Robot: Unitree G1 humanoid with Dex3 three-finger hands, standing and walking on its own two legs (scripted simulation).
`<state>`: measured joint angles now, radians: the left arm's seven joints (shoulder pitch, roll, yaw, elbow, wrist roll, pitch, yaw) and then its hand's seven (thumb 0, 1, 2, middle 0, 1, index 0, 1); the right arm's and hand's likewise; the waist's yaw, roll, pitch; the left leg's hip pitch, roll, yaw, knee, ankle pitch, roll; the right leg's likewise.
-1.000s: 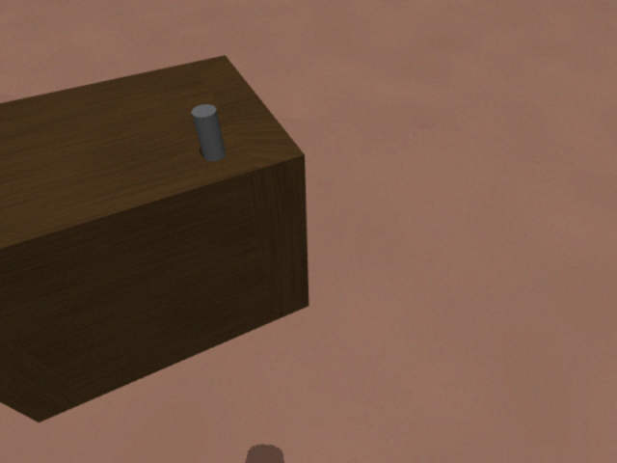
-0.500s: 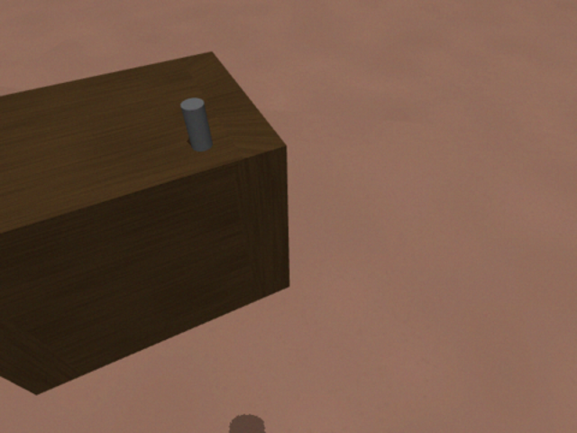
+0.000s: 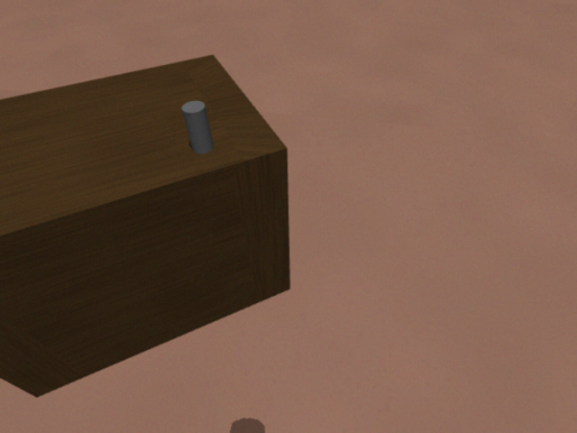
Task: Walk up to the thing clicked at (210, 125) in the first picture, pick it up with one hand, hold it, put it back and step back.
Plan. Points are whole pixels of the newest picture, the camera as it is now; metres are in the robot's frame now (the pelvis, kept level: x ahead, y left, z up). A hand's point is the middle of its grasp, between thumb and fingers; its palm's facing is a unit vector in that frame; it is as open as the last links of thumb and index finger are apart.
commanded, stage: stand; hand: right
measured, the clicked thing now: (198, 128) +0.81 +0.26 -0.02
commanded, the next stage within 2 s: walk up in 0.12 s
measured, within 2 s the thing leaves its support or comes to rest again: neither
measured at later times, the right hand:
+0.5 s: hand out of the picture +0.17 -0.18 -0.16, palm faces -0.19 +0.90 -0.40, open 7.4 cm
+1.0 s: hand (332, 321) +0.37 -0.05 -0.18, palm faces -0.41 +0.86 -0.30, open 7.4 cm
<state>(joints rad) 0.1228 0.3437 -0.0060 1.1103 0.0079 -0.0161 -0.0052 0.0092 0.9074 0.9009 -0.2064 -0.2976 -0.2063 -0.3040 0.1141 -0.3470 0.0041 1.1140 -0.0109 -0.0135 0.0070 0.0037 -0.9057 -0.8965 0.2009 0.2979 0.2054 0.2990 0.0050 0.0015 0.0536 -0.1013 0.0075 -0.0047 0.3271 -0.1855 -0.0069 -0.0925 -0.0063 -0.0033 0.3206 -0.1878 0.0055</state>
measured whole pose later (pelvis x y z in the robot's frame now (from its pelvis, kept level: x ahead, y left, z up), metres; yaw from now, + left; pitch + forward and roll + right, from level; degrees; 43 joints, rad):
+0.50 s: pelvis +0.06 +0.10 -0.04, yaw +11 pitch -3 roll +0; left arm 0.25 0.49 0.10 0.96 0.04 -0.05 0.00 0.01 0.90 0.90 -0.21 -0.30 -0.21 -0.30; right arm 0.25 -0.44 -0.13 0.92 -0.05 0.02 0.12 0.01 -0.91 -0.90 0.20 0.30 0.20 0.30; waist 0.00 -0.03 0.09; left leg -0.40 0.09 0.03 0.71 -0.25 -0.03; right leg -0.09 -0.23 -0.11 0.70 -0.47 0.02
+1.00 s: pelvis +0.22 +0.17 -0.02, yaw +22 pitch -4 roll -1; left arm 0.34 0.38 0.06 0.87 0.02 -0.10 -0.01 0.01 0.91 0.90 -0.21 -0.30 -0.21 -0.30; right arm 0.33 -0.43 -0.07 0.84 -0.02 0.01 0.06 0.01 -0.91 -0.90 0.20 0.30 0.20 0.30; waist 0.04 0.10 0.06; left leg -0.41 -0.04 -0.09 1.10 -0.41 0.02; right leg -0.28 -0.04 -0.14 0.60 -0.25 -0.03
